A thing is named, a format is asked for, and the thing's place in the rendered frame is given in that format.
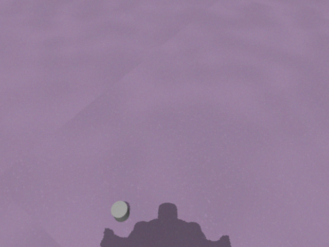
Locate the can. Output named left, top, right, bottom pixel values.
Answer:
left=111, top=201, right=130, bottom=222

